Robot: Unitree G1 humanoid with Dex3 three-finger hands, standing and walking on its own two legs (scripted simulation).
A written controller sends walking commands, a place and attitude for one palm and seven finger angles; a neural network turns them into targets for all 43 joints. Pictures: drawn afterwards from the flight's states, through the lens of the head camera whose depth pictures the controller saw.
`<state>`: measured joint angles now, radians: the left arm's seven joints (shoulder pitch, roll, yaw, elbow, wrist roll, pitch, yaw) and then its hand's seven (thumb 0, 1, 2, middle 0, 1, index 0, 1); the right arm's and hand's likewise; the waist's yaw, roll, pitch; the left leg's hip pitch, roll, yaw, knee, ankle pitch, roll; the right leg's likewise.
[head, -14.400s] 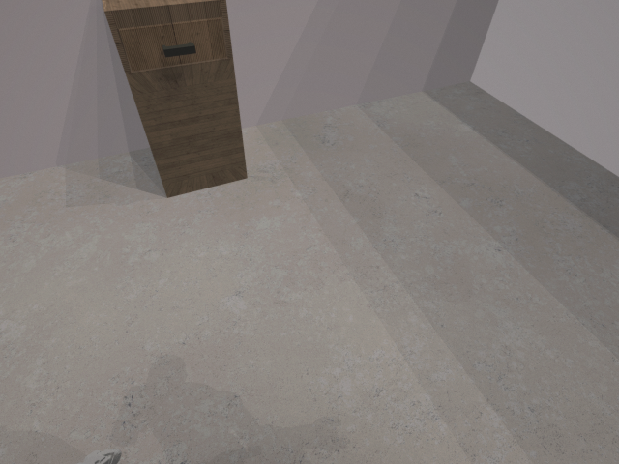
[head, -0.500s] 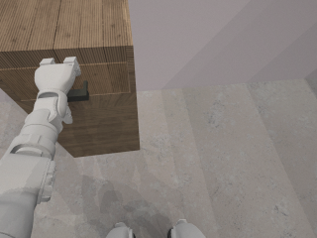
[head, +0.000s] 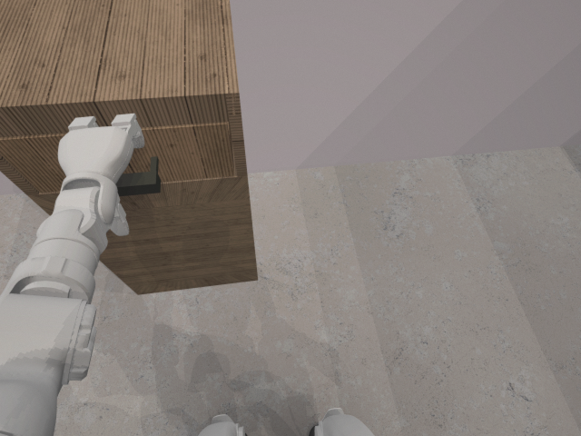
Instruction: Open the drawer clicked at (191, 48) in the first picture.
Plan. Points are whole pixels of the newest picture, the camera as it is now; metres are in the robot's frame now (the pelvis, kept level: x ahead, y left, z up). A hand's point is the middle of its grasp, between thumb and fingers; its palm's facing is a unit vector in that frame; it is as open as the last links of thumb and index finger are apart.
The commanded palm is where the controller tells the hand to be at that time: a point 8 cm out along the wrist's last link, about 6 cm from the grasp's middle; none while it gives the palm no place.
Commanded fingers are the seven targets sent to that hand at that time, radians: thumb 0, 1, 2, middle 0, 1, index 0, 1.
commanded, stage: move the hooked fingers above the handle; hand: left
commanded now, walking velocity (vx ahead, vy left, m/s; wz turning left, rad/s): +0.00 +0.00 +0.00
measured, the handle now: (125, 174) +0.54 +0.24 -0.04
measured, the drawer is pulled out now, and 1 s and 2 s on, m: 0.00 0.00 0.00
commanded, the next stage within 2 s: lower the fingers behind the handle in 0.26 s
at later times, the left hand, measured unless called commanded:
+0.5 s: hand (104, 185) +0.48 +0.24 +0.01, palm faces -0.12 -0.02 -0.99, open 13.8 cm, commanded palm +0.48 +0.23 +0.07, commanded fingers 0.00 -0.50 0.30 -0.30 -1.20 -0.30 -1.20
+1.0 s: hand (124, 183) +0.49 +0.22 +0.00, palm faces -0.07 +0.00 -1.00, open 13.8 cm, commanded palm +0.48 +0.23 +0.03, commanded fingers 0.00 -0.50 0.30 -0.30 -1.20 -0.30 -1.20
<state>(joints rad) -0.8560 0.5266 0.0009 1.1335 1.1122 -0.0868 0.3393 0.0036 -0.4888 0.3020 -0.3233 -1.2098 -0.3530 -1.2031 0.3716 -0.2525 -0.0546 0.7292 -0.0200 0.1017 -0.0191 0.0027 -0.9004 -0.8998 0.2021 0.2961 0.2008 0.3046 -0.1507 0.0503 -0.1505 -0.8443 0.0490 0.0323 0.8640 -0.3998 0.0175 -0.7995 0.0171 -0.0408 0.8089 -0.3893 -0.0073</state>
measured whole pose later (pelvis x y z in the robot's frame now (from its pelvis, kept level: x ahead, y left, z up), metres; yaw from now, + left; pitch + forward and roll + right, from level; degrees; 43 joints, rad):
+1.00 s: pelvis -0.02 +0.00 -0.01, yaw +0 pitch +23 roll -2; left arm -0.96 0.52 -0.02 1.25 1.13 -0.01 0.39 0.00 -0.49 0.30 -0.33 -1.22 -0.30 -1.24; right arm 0.35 -0.25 -0.01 0.71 -0.01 0.12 -0.02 0.00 -0.90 -0.90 0.20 0.30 0.20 0.30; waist -0.19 0.05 -0.15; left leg -0.95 0.05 0.04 0.95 -0.40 0.03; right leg -0.91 0.01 -0.03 0.90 -0.39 0.00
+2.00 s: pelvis -0.02 +0.01 -0.05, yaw -1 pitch +28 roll -4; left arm -0.89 0.56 0.03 1.16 1.15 -0.09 0.42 0.00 -0.49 0.30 -0.32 -1.21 -0.32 -1.20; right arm 0.36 -0.25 -0.03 0.73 -0.04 0.07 -0.01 0.00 -0.90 -0.90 0.20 0.30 0.20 0.30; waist -0.18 0.06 -0.17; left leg -1.15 0.06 0.01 1.14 -0.48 0.03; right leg -1.10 0.02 -0.05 1.06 -0.46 0.00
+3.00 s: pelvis -0.02 +0.01 -0.04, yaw -1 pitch +27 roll -4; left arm -0.85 0.55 0.03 1.14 1.13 -0.05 0.41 0.01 0.67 0.76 -0.34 -1.35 -0.40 -1.35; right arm 0.34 -0.24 -0.03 0.72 -0.04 0.08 -0.01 0.00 -0.90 -0.90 0.20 0.30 0.20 0.30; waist -0.18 0.06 -0.17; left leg -1.11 0.06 0.02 1.11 -0.48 0.03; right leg -1.06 0.03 -0.04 1.03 -0.45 0.00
